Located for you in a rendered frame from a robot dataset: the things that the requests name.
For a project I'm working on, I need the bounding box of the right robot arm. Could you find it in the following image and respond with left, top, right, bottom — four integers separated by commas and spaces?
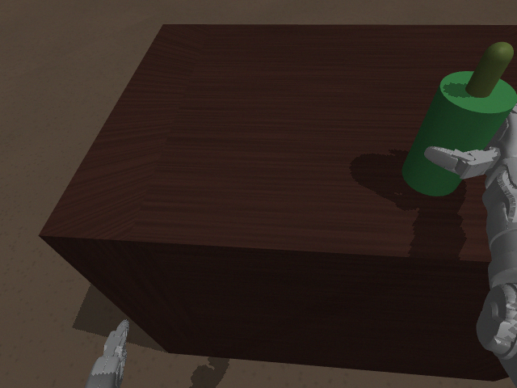
476, 157, 517, 388

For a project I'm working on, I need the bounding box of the bottle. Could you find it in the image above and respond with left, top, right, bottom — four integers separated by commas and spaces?
401, 42, 517, 196

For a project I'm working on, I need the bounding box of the right robot hand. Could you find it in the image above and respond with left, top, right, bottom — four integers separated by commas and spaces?
424, 104, 517, 179

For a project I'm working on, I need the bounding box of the left robot hand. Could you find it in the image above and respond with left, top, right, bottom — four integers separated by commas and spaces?
85, 319, 129, 388

